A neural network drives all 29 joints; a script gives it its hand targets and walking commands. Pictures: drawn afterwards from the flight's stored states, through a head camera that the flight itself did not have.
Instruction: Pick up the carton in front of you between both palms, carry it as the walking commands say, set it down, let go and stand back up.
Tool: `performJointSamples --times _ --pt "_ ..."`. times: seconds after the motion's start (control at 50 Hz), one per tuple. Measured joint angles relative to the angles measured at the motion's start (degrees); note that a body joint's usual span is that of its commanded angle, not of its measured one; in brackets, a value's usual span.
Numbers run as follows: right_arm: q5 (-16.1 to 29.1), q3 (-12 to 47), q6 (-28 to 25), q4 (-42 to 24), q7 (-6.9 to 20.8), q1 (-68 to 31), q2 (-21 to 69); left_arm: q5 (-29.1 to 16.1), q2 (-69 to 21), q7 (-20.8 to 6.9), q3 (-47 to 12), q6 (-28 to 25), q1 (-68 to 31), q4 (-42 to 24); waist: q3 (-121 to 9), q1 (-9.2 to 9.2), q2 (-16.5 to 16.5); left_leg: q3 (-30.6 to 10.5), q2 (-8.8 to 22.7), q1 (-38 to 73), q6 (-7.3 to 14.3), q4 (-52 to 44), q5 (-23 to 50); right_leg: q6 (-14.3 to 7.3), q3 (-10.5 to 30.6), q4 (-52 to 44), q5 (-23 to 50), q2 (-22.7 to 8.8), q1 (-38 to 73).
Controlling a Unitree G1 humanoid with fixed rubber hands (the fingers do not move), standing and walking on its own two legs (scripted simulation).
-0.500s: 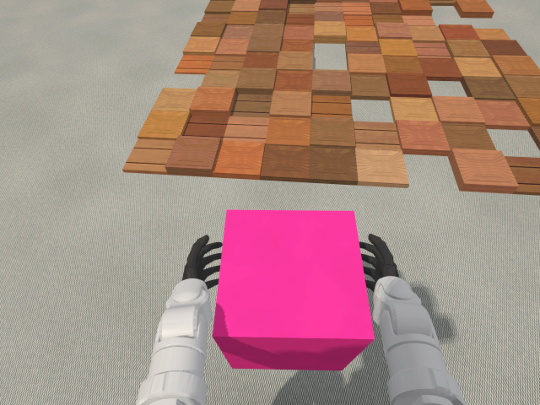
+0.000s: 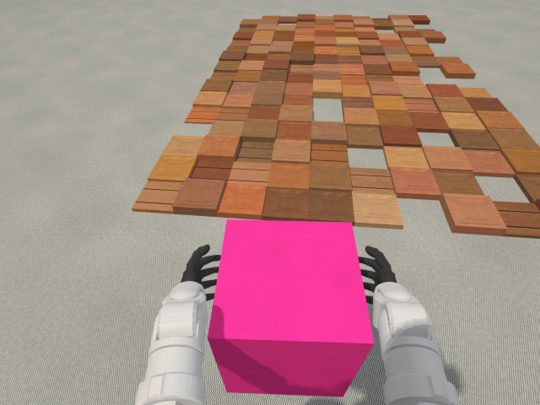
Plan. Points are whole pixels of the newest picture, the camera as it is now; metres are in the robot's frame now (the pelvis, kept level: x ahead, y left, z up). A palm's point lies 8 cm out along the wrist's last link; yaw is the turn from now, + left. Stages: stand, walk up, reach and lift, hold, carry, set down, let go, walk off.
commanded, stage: reach and lift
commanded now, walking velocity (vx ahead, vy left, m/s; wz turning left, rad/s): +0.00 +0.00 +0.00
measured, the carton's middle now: (286, 311) +0.30 +0.00 -0.05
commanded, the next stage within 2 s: hold in 0.72 s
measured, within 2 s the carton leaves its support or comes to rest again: neither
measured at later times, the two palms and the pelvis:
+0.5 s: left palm (192, 281) +0.30 +0.15 +0.04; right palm (384, 282) +0.31 -0.15 +0.04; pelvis +0.02 +0.00 +0.01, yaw +0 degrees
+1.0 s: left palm (189, 278) +0.30 +0.15 +0.06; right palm (389, 280) +0.30 -0.15 +0.06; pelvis +0.01 +0.00 +0.01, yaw +0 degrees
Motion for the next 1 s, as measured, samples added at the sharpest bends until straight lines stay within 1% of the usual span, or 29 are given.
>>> performJointSamples --times 0.2,0.5,0.72,0.86,1.0 --pt "-0.19 -0.02 0.57 -1.45 0.18 -0.38 0.29 0.09 -0.05 -0.23 -0.17 0.60 -0.14 -1.66 0.68 -0.02 0.00 0.12 0.19 1.31 -0.02 -1.78 0.68 -0.06 -0.11 -1.60 0.59 -0.15 1.23" --pt "1.06 3.75 3.13 -5.21 -0.23 3.03 -0.56 -0.91 0.78 0.06 -3.70 3.17 3.10 -5.31 0.19 -0.01 -0.02 0.24 0.51 4.84 0.17 -5.32 1.22 -0.20 -0.22 -5.15 1.11 -0.41 4.78" --pt "1.42 4.70 4.79 -6.91 -0.23 3.93 -0.76 -1.42 0.99 0.25 -4.78 4.89 4.04 -7.04 0.22 -0.10 -0.02 0.38 0.49 6.34 0.32 -6.24 1.43 -0.16 -0.21 -6.06 1.30 -0.58 6.28" --pt "2.37 5.85 7.05 -10.72 -0.40 4.77 -0.95 -2.71 1.18 0.75 -6.09 7.13 4.90 -10.78 0.21 -0.19 0.04 0.41 0.52 7.77 0.34 -7.22 1.96 -0.13 -0.22 -7.04 1.81 -0.69 7.70" --pt "1.02 4.16 8.62 -8.95 0.20 2.68 -0.49 -1.33 0.70 0.11 -4.44 8.76 2.77 -8.99 0.87 -0.20 0.00 0.54 0.53 8.52 0.30 -6.89 2.06 -0.16 -0.24 -6.56 1.87 -0.65 8.36"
